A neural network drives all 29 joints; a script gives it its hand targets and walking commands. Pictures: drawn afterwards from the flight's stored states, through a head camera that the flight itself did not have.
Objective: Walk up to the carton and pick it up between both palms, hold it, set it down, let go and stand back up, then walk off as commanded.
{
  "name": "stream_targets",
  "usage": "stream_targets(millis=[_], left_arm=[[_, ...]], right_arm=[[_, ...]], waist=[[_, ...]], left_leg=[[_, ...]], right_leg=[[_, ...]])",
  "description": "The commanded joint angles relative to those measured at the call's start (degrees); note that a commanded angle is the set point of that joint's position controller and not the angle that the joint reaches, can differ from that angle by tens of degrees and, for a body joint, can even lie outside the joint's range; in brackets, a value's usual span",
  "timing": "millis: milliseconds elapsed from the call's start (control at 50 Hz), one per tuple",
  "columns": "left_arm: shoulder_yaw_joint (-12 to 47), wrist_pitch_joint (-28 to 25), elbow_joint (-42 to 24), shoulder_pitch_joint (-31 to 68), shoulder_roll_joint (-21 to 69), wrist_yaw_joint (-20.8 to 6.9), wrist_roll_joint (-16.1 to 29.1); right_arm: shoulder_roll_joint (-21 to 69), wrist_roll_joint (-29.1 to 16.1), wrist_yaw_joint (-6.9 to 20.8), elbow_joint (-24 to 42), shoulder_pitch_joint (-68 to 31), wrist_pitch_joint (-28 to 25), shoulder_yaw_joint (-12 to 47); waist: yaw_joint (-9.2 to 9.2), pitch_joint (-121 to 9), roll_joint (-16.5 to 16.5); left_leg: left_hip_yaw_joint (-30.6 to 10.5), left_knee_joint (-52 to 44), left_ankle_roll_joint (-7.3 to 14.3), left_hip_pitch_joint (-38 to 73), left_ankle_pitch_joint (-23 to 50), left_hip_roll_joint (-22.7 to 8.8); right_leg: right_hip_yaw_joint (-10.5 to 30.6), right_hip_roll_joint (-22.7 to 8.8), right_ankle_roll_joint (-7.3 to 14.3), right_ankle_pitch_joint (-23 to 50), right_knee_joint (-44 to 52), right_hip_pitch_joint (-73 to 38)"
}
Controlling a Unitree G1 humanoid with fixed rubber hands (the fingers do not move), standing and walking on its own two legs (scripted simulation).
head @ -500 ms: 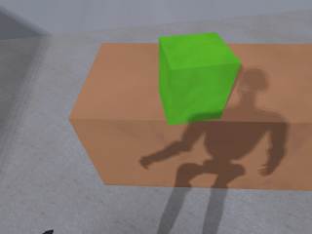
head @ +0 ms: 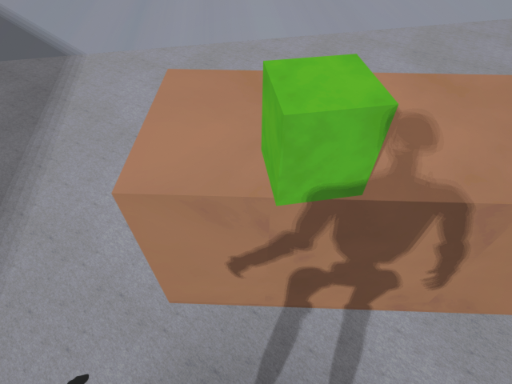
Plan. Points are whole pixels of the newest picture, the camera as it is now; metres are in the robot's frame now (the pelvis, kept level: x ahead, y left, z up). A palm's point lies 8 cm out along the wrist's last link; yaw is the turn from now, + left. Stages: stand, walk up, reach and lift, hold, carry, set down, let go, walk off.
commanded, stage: walk up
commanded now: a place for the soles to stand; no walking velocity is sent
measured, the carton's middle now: (315, 131) +0.64 -0.10 +0.04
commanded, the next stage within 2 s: none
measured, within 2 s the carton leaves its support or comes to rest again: neither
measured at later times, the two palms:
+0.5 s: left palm out of the picture +0.09 +0.32 -0.10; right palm out of the picture +0.06 -0.31 -0.11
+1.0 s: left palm out of the picture +0.09 +0.32 -0.10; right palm out of the picture +0.06 -0.30 -0.11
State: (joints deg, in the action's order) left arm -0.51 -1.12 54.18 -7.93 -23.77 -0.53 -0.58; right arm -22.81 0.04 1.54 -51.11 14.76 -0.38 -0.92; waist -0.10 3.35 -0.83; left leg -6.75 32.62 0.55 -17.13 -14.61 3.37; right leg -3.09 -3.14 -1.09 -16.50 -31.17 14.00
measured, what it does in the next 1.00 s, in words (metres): stands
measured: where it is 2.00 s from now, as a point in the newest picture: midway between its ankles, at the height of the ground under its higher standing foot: outside the picture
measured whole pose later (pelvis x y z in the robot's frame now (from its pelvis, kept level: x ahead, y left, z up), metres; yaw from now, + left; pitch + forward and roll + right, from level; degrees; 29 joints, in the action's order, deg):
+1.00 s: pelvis +0.00 +0.01 +0.00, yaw +0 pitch +0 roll -1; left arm -0.5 -1.1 54.3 -8.8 -23.9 -0.5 -0.6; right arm -22.8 0.0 1.5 -51.1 14.8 -0.2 -0.9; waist -0.1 3.3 -1.3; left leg -6.7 33.0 1.2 -17.4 -15.0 3.3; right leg -3.1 -3.0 -1.1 -19.7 -31.3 13.9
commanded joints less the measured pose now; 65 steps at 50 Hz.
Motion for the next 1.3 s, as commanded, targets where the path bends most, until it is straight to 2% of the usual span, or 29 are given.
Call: stream_targets(millis=[0,80,100,200,260,320,360,400,460,500,520,560,600,620,640,660,740,800,840,880,900,940,1020,1080,1120,1160,1200,1240,1280], left_arm=[[-3.94,-0.62,-2.46,1.32,-10.49,0.95,0.29],[-3.92,-1.20,-2.10,-0.80,-11.16,1.03,-0.04],[-4.00,-1.40,-1.72,-0.42,-11.07,1.05,-0.12],[-4.83,-1.32,-1.08,-0.34,-13.95,1.23,-0.33],[-4.73,-1.10,-2.83,2.11,-13.76,1.26,-0.32],[-3.98,-0.53,-2.86,2.05,-11.04,1.12,0.45],[-3.88,-0.57,-2.28,1.02,-10.35,1.12,0.00],[-4.19,-1.17,-1.95,-1.04,-11.64,1.03,-0.46],[-5.21,-1.79,-1.28,-1.52,-14.23,1.22,-0.75],[-5.37,-1.74,-2.50,1.54,-15.70,1.33,-0.54],[-5.36,-1.39,-3.16,1.99,-15.64,1.37,-0.57],[-4.95,-1.06,-3.33,3.53,-14.21,1.44,-0.56],[-4.07,-0.60,-3.48,2.47,-10.04,1.15,0.55],[-3.92,-0.36,-3.40,1.28,-9.99,1.15,0.45],[-3.75,-0.56,-2.74,0.50,-9.66,1.20,0.40],[-3.52,-0.93,-2.19,-0.99,-9.52,1.20,0.14],[-5.18,-1.73,-0.90,-3.13,-14.40,1.31,-0.50],[-5.27,-1.60,-2.99,2.06,-16.16,1.50,-0.68],[-4.57,-1.11,-3.96,4.00,-14.85,1.34,-0.58],[-3.66,-0.56,-3.33,2.35,-10.97,1.12,0.02],[-3.54,-0.23,-3.34,1.27,-9.67,1.10,0.59],[-3.56,-0.42,-2.33,-0.99,-9.51,1.04,0.35],[-4.13,-2.04,-0.73,-3.15,-12.51,1.45,-0.25],[-5.30,-1.76,-2.10,-0.69,-16.27,1.59,-0.46],[-5.10,-1.44,-3.44,2.75,-15.48,1.77,-0.79],[-4.08,-1.07,-3.81,3.15,-13.35,1.35,-0.57],[-3.62,-0.27,-2.45,0.35,-10.19,1.13,0.41],[-3.35,-0.59,-3.01,-0.42,-9.53,1.26,0.46],[-3.31,-1.74,-0.72,-3.01,-9.42,1.24,0.27]], right_arm=[[-12.45,1.90,-0.59,2.23,-3.05,-1.10,-3.32],[-12.82,1.93,-0.79,3.64,-5.87,-0.84,-3.42],[-11.25,1.15,-0.68,3.43,-4.74,-0.99,-3.00],[-11.03,1.07,-0.75,3.57,-4.53,-0.84,-3.14],[-11.26,1.42,-0.86,2.86,-1.07,-0.87,-3.57],[-13.45,1.74,-0.88,3.60,-3.06,-0.78,-3.76],[-12.68,1.88,-0.83,3.80,-4.14,-0.54,-3.46],[-12.45,1.81,-0.58,4.36,-5.29,-0.59,-3.15],[-10.74,1.21,-0.66,2.99,-3.99,-0.27,-3.10],[-9.89,1.45,-0.72,2.69,-0.37,-0.31,-3.29],[-10.49,1.66,-0.48,2.71,-0.36,-0.42,-3.34],[-11.26,1.78,-0.45,1.84,0.47,-0.60,-3.71],[-12.45,1.56,-0.62,2.82,-1.45,-1.09,-3.61],[-14.20,1.65,-0.58,3.59,-1.66,-1.03,-3.82],[-13.06,1.74,-0.66,3.75,-3.05,-1.01,-3.44],[-12.05,1.58,-0.71,3.86,-4.89,-1.00,-3.05],[-10.96,1.07,-0.77,4.38,-5.36,-0.50,-3.20],[-9.77,1.61,-0.67,3.73,0.08,-0.13,-3.29],[-10.61,1.85,-0.51,2.91,1.85,-0.26,-3.81],[-14.19,2.02,-0.56,2.67,-1.01,-1.13,-4.41],[-14.29,1.96,-0.56,2.91,-0.23,-1.17,-4.50],[-13.79,1.56,-0.79,3.54,-2.13,-0.93,-4.14],[-11.17,0.59,-0.75,3.20,-4.93,-0.56,-2.77],[-9.90,1.05,-0.79,3.97,-2.62,0.20,-3.07],[-9.22,1.78,-0.56,3.26,0.03,-0.02,-3.36],[-11.52,2.12,-0.66,1.60,3.37,-0.74,-4.09],[-13.89,2.10,-0.36,3.03,-1.54,-1.19,-4.32],[-13.96,1.94,-0.72,3.73,-2.07,-1.07,-4.48],[-12.29,1.00,-1.06,4.12,-5.87,-0.66,-3.64]], waist=[[-1.74,-5.80,-6.23],[-1.77,-5.06,-5.95],[-2.45,-5.60,-1.70],[-1.95,-5.38,1.41],[0.26,-6.72,3.15],[-0.83,-6.31,-5.73],[-1.55,-4.86,-5.08],[-2.34,-3.32,-4.03],[-2.54,-4.24,5.22],[-0.21,-5.78,6.05],[0.43,-7.99,6.29],[1.15,-5.97,2.64],[-0.54,-6.54,-3.21],[-1.25,-5.79,-7.05],[-1.98,-6.22,-5.51],[-2.65,-5.52,-7.74],[-2.99,-6.95,0.97],[0.04,-5.48,7.46],[1.52,-4.38,7.38],[0.11,-4.65,-6.11],[-0.74,-5.01,-8.84],[-1.26,-5.01,-5.76],[-2.75,-7.39,-2.65],[-0.50,-6.30,6.12],[0.55,-5.09,8.08],[2.63,-5.39,2.14],[-0.26,-4.21,-9.72],[-0.36,-2.84,-7.92],[-2.93,-5.35,-5.40]], left_leg=[[-12.89,-11.69,5.86,-3.16,7.64,-8.34],[-10.93,-11.14,4.57,-4.93,6.35,-7.23],[-10.29,-9.58,3.64,-5.26,8.17,-6.91],[-4.99,-3.84,2.77,-3.83,11.87,-4.35],[-3.67,-2.41,2.80,0.81,13.47,-4.12],[-12.10,-10.59,5.69,-0.10,10.28,-8.53],[-14.38,-12.18,6.53,-3.28,5.14,-8.98],[-11.59,-10.81,4.58,-6.36,2.50,-6.77],[-2.19,1.65,1.40,-5.60,7.14,-1.86],[1.09,3.66,0.92,-1.14,-0.02,-2.48],[0.98,1.07,1.31,-0.07,-1.88,-2.83],[-2.23,-3.71,2.86,2.35,11.90,-4.62],[-14.16,-10.71,7.20,0.30,14.51,-9.83],[-17.42,-12.49,8.34,0.45,12.09,-11.90],[-17.80,-13.20,8.66,0.61,11.72,-12.02],[-15.02,-12.02,7.06,-1.95,12.17,-10.83],[-5.19,-1.63,2.55,-4.38,12.75,-4.08],[1.10,5.93,1.46,-2.77,-3.00,-2.36],[0.40,-1.91,2.28,2.28,-1.60,-3.29],[-14.75,-12.33,6.18,2.23,8.27,-10.14],[-20.11,-14.22,8.84,3.20,8.92,-12.25],[-20.71,-14.21,9.29,4.05,9.23,-12.76],[-8.71,-6.36,3.25,-2.91,18.56,-7.05],[0.47,6.06,0.89,-3.41,1.64,-1.46],[2.27,4.77,1.51,-1.99,-7.44,-2.32],[-4.23,-7.78,3.33,2.85,3.00,-5.09],[-21.59,-15.37,8.36,3.83,6.52,-12.13],[-23.42,-15.57,9.78,5.03,10.42,-13.98],[-14.13,-11.23,6.65,0.82,17.28,-10.65]], right_leg=[[1.12,-1.08,2.96,-7.81,1.88,-6.89],[3.64,-2.28,4.00,-2.87,4.23,-9.08],[4.47,-3.77,4.42,-2.22,5.61,-10.59],[7.38,-7.93,6.11,2.82,7.23,-10.71],[6.75,-9.39,6.88,5.23,5.35,-6.94],[1.05,-1.00,3.09,-5.12,-0.77,-4.20],[2.23,0.49,2.90,-9.26,1.96,-5.78],[4.61,-2.42,4.04,-6.45,6.27,-7.82],[11.75,-12.11,9.10,2.62,11.10,-9.82],[10.88,-15.63,11.07,10.77,8.66,-7.32],[11.43,-15.47,11.08,12.43,6.67,-7.89],[4.71,-9.65,6.66,5.38,2.44,-4.60],[-0.09,-0.06,2.72,-5.46,-2.60,-4.18],[0.74,0.98,2.57,-9.40,-1.88,-3.38],[1.07,1.22,2.48,-9.58,0.11,-4.66],[2.65,-0.23,3.09,-5.49,3.15,-7.04],[9.46,-8.72,7.23,3.92,8.52,-12.63],[12.37,-16.70,12.47,9.56,8.52,-6.79],[8.89,-14.15,10.08,6.24,5.43,-1.64],[-0.13,-1.26,2.70,-5.71,-4.12,0.52],[0.35,1.94,1.98,-11.54,-4.26,0.78],[2.74,3.06,2.01,-10.94,-0.71,-0.37],[5.50,-4.64,4.23,6.26,6.64,-12.88],[13.60,-16.09,12.11,12.21,9.48,-9.28],[12.07,-16.96,12.75,11.25,7.62,-5.50],[5.03,-9.48,6.42,3.87,1.57,-0.88],[0.22,2.59,1.91,-12.38,-5.13,2.95],[2.95,2.92,1.93,-13.11,-2.65,2.92],[2.42,0.86,2.62,0.02,6.27,-6.44]])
